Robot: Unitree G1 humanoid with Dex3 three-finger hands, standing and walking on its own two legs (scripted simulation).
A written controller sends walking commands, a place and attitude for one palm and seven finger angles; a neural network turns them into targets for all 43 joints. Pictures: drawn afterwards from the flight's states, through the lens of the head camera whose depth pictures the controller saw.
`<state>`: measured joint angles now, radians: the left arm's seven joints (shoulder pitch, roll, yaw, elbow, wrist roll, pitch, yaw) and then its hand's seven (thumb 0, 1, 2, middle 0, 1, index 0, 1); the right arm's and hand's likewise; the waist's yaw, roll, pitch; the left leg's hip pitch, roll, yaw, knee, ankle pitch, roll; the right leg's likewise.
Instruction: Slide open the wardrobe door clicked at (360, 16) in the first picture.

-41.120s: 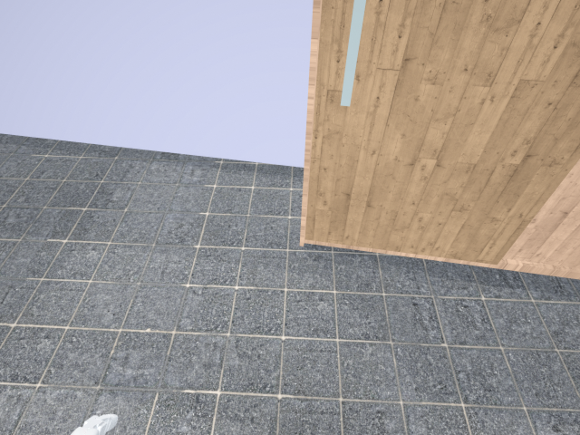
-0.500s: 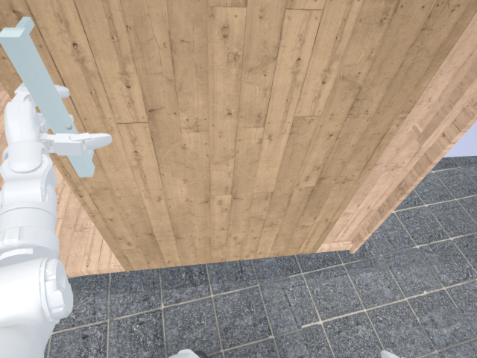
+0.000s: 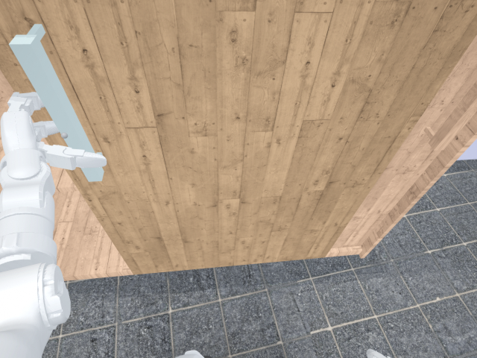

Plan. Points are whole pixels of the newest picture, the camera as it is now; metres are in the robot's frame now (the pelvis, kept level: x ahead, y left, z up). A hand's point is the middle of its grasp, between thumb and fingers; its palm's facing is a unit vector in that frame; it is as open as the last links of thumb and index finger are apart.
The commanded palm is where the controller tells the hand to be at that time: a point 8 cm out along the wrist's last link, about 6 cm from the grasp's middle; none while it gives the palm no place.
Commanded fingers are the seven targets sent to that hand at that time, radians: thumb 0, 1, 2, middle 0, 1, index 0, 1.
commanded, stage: slip the hand off the handle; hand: left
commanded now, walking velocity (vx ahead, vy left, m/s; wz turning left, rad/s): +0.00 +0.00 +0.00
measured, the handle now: (71, 115) +0.49 +0.30 +0.13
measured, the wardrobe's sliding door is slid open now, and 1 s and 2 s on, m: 0.60 0.60 0.60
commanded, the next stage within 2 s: draw the hand back to the body in 1.10 s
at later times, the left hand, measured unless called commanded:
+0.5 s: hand (24, 137) +0.43 +0.35 +0.13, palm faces +0.42 -0.88 -0.23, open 14.7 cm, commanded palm +0.38 +0.38 +0.14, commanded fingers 0.00 -0.55 0.20 -0.25 -1.15 -0.25 -1.15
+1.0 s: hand out of the picture +0.33 +0.35 +0.13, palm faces +0.45 -0.87 -0.22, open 14.7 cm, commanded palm +0.28 +0.37 +0.14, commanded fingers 0.00 -0.55 0.20 -0.25 -1.15 -0.25 -1.15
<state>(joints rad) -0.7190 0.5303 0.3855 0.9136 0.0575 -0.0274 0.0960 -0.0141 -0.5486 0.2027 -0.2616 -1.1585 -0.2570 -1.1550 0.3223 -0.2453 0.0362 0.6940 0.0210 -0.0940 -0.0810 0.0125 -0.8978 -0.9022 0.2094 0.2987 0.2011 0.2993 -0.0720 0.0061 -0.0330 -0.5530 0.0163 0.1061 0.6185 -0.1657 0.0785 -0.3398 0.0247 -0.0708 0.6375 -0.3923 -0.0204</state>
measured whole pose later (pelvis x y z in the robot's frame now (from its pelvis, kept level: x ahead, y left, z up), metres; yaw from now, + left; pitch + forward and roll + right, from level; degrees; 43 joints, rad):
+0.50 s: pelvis +0.02 -0.01 +0.00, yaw +0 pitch +8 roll -2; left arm -0.68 0.71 0.49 0.98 0.00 -0.09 -0.13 -0.01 -0.55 0.20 -0.26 -1.15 -0.25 -1.15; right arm 0.37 -0.29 0.02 0.68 0.04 -0.03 -0.10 0.01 -0.90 -0.90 0.21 0.30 0.20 0.30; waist -0.07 0.01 -0.05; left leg -0.60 0.03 0.08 0.65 -0.20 0.06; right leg -0.36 0.05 -0.09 0.62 -0.40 -0.04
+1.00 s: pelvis +0.01 -0.01 +0.00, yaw +1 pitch +4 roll -2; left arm -0.27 0.55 0.48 0.51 -0.11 0.03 -0.13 -0.01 -0.55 0.20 -0.26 -1.15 -0.25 -1.15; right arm 0.27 -0.26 0.04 0.62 0.07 -0.08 -0.12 0.01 -0.90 -0.90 0.21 0.30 0.20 0.30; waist 0.02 0.04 -0.07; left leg -0.50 0.02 0.08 0.63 -0.19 0.06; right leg -0.26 0.04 -0.09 0.60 -0.40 -0.04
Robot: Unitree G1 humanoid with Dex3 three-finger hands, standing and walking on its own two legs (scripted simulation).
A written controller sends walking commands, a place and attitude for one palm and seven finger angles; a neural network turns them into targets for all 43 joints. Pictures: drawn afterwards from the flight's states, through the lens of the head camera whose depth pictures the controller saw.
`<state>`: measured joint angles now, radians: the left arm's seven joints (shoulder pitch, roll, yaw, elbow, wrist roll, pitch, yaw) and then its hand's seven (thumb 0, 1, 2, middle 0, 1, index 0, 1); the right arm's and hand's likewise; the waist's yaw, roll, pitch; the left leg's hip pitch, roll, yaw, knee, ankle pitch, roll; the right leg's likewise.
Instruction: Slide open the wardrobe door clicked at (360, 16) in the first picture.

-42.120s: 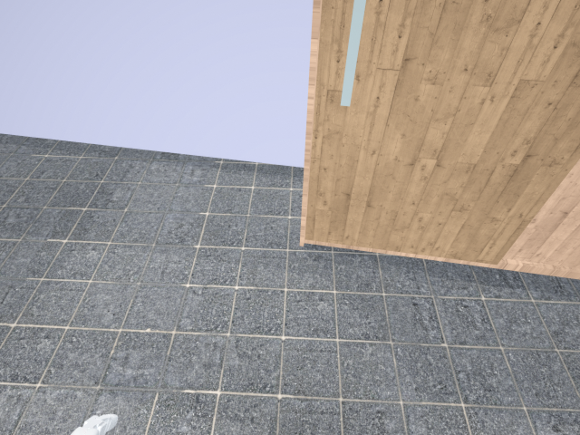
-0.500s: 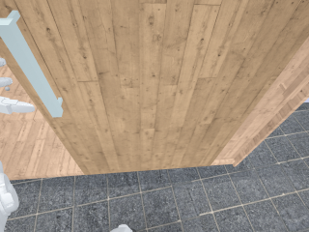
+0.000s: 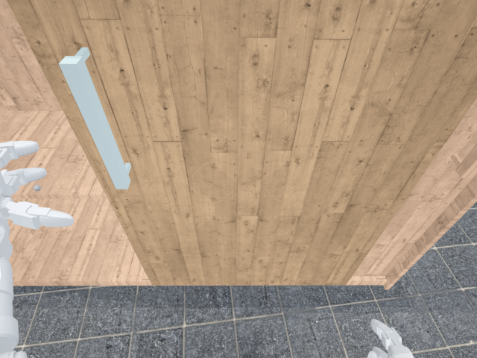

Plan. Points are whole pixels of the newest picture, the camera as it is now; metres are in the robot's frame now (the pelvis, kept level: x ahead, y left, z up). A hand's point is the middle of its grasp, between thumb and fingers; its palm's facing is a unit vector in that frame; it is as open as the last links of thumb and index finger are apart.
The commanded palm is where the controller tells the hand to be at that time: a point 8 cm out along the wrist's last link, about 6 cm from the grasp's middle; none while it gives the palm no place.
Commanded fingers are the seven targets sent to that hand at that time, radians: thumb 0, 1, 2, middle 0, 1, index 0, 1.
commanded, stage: slip the hand off the handle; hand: left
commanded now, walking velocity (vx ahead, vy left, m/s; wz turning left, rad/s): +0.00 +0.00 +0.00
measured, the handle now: (106, 127) +0.49 +0.30 +0.13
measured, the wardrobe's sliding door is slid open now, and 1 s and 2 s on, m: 0.60 0.60 0.60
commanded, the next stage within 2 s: draw the hand back to the body in 0.10 s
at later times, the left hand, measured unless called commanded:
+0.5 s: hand (37, 205) +0.27 +0.31 +0.16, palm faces +0.05 -1.00 -0.03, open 14.7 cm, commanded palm +0.23 +0.36 +0.15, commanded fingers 0.00 -0.55 0.20 -0.25 -1.15 -0.25 -1.15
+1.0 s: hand (9, 245) +0.21 +0.30 +0.16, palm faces +0.45 -0.85 -0.29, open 13.0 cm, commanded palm +0.17 +0.33 +0.17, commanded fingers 0.00 0.17 0.55 -0.22 -0.73 -0.22 -0.73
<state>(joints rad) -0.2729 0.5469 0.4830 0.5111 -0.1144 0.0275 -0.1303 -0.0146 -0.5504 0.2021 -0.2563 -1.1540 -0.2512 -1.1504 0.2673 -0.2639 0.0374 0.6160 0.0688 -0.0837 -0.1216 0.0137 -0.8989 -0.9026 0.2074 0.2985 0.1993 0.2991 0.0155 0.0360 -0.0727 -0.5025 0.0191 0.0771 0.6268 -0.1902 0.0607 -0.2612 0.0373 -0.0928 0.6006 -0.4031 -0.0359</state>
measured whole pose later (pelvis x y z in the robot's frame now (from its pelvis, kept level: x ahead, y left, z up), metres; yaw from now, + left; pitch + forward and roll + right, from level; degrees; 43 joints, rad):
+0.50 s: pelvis -0.01 +0.00 +0.00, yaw -1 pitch +0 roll -2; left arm -0.13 0.56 0.51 0.44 -0.38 0.00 -0.54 -0.01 -0.55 0.20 -0.26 -1.15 -0.25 -1.15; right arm 0.29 -0.28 0.08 0.61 0.09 -0.21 -0.14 0.02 -0.90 -0.90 0.21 0.30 0.20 0.30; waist 0.00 0.05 -0.07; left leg -0.43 0.03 0.09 0.60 -0.17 0.06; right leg -0.20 0.05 -0.08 0.58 -0.38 -0.03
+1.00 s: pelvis -0.02 +0.02 +0.01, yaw -2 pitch -4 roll -2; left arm 0.27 0.36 0.35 -0.20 -0.11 -0.06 0.08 -0.01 -0.17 0.39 -0.24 -0.93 -0.24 -0.92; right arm 0.19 -0.23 0.08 0.64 0.02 -0.21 -0.09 0.02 -0.90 -0.90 0.21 0.30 0.20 0.30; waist 0.08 0.05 0.00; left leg -0.29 -0.03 0.06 0.44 -0.10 0.08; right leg -0.08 0.02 -0.04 0.45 -0.30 -0.01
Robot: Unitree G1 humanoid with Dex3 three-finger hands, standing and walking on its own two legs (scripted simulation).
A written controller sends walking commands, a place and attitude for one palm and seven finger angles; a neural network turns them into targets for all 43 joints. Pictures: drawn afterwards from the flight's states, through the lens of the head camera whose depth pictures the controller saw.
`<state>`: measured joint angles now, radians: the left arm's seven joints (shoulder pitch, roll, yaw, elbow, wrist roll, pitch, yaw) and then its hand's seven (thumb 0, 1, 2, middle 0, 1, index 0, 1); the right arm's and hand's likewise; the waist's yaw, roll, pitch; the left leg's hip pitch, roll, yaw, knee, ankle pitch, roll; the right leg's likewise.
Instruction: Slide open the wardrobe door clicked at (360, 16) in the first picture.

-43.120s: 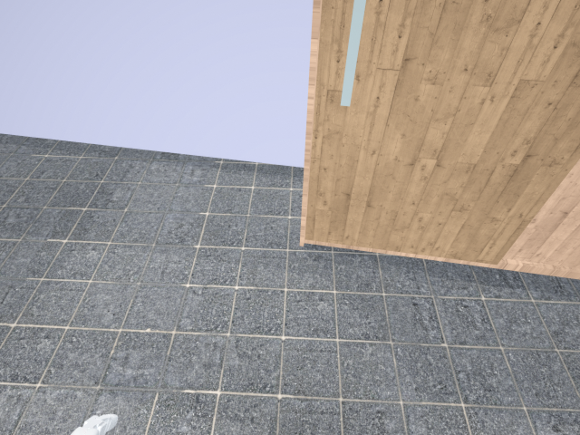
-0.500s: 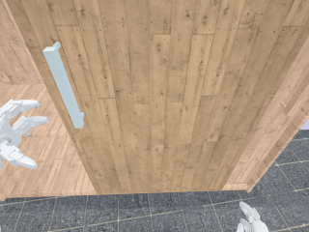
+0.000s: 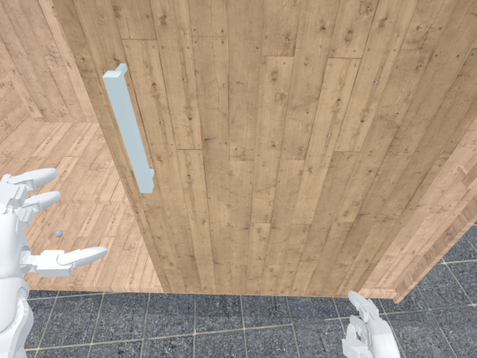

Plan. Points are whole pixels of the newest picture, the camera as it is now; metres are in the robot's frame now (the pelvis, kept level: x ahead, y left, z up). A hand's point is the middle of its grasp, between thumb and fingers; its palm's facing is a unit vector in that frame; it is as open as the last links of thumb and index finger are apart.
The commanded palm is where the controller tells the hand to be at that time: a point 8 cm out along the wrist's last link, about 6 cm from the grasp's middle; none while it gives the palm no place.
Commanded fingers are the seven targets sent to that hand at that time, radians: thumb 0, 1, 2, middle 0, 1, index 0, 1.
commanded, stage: draw the hand back to the body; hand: left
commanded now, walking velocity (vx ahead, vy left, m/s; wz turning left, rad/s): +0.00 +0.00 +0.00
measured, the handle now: (135, 134) +0.49 +0.29 +0.12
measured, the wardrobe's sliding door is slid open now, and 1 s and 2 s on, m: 0.60 0.60 0.60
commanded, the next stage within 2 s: step back with the hand held close in 0.80 s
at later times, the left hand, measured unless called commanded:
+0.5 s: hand (86, 236) +0.21 +0.24 +0.16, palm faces +0.41 -0.84 -0.36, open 8.2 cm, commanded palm +0.16 +0.28 +0.18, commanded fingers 0.00 0.90 0.90 -0.20 -0.30 -0.20 -0.30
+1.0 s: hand (109, 219) +0.24 +0.22 +0.17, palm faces +0.43 -0.81 -0.41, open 7.4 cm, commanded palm +0.19 +0.25 +0.18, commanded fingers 0.00 0.90 0.90 -0.20 -0.30 -0.20 -0.30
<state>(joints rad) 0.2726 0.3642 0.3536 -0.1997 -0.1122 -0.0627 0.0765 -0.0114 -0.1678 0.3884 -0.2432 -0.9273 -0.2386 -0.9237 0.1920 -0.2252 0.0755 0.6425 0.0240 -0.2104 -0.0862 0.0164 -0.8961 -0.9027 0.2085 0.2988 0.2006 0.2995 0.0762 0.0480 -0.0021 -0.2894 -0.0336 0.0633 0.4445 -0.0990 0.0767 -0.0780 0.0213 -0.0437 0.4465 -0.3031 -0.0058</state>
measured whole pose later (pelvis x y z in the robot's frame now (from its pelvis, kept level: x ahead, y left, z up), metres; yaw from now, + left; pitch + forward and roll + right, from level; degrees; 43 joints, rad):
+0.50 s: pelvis +0.02 -0.01 +0.01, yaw -2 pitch -6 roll -1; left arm 0.49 0.35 0.32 -0.41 -0.09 -0.09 0.10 0.01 0.71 0.82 -0.22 -0.41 -0.21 -0.40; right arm 0.21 -0.23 0.03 0.65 0.01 -0.14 -0.07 0.02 -0.90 -0.90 0.21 0.30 0.20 0.30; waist 0.07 0.05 0.02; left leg -0.18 -0.03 0.07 0.39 -0.11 0.07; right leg 0.04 0.03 -0.02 0.36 -0.30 -0.02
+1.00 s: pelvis +0.04 -0.05 +0.00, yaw -1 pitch -4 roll +0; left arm 0.46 0.38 0.35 -0.38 -0.09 -0.08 0.09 0.01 0.88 0.90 -0.21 -0.31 -0.21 -0.30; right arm 0.17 -0.24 0.03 0.63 0.01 -0.05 -0.08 0.02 -0.90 -0.90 0.21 0.30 0.20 0.30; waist 0.07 0.06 0.00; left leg -0.22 0.00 0.04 0.44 -0.15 0.03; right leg 0.04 0.07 -0.04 0.33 -0.31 -0.05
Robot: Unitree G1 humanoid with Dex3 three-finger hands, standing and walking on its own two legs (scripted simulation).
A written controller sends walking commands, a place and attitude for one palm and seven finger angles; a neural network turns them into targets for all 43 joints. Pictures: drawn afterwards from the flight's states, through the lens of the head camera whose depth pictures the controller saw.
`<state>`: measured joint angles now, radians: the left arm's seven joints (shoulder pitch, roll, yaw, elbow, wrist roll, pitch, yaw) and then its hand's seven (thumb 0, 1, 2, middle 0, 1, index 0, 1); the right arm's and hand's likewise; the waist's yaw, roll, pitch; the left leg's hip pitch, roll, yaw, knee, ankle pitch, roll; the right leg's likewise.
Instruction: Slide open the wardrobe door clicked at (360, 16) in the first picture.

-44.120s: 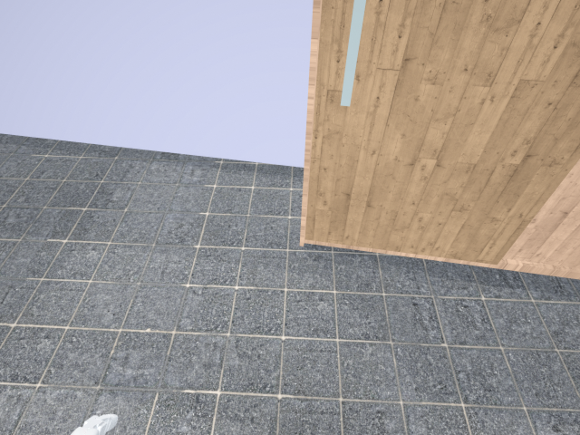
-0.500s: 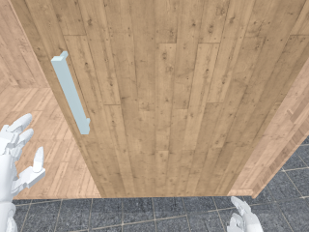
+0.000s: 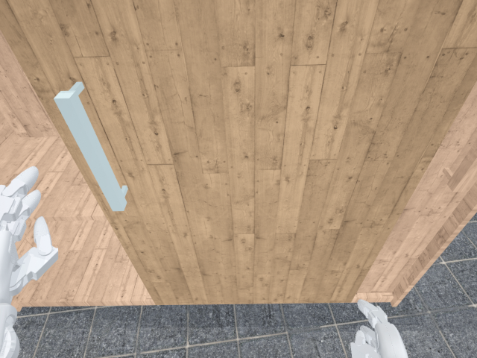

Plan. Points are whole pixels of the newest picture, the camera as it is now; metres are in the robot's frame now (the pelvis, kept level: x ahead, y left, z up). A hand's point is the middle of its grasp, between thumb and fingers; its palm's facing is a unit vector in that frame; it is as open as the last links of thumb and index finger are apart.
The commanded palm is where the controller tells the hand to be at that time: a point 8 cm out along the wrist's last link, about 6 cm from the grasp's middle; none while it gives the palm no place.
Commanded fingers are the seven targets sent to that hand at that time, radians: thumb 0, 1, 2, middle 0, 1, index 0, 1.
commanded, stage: step back with the hand held close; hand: left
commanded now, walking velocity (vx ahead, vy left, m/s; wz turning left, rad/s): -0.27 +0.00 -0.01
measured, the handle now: (101, 153) +0.45 +0.35 +0.11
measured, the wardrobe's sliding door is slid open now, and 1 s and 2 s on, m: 0.60 0.60 0.60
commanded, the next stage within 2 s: stop stepping back and stand still in 0.98 s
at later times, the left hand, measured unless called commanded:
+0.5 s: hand out of the picture +0.14 +0.32 +0.16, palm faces +0.39 -0.80 -0.46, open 7.4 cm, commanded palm +0.08 +0.36 +0.17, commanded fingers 0.00 0.90 0.90 -0.20 -0.30 -0.20 -0.30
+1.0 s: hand out of the picture +0.00 +0.44 +0.17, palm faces +0.50 -0.78 -0.37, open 7.4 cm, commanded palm -0.05 +0.46 +0.17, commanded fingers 0.00 0.90 0.90 -0.20 -0.30 -0.20 -0.30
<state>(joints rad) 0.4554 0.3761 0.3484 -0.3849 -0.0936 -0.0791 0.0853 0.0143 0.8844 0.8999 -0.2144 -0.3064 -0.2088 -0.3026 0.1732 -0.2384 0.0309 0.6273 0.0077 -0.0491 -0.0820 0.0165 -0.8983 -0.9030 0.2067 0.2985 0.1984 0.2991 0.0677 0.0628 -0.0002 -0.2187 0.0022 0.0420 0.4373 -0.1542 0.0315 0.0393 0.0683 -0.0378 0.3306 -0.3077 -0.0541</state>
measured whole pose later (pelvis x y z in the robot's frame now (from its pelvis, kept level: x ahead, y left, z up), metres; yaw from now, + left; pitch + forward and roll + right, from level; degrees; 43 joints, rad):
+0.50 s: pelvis -0.06 +0.06 -0.01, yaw -1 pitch -1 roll -3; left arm 0.53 0.45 0.43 -0.51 -0.07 -0.15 0.13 0.01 0.88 0.90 -0.22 -0.31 -0.21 -0.30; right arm 0.21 -0.23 0.01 0.53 0.02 0.01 -0.09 0.02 -0.90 -0.90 0.21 0.30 0.20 0.30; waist 0.01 0.03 0.03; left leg -0.39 -0.01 0.08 0.47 -0.09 0.10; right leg -0.19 0.05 -0.01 0.50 -0.32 0.00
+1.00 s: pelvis -0.18 +0.16 -0.04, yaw +1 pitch -2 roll -5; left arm 0.46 0.48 0.49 -0.65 -0.06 -0.28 0.13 0.01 0.89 0.90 -0.21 -0.31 -0.21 -0.30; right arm 0.14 -0.20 -0.02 0.59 0.04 -0.12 -0.01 0.02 -0.90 -0.90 0.21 0.30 0.20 0.30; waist 0.08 -0.06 0.07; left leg -0.69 -0.08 0.00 1.16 -0.44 -0.09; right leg -0.29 0.01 0.04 0.68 -0.39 -0.08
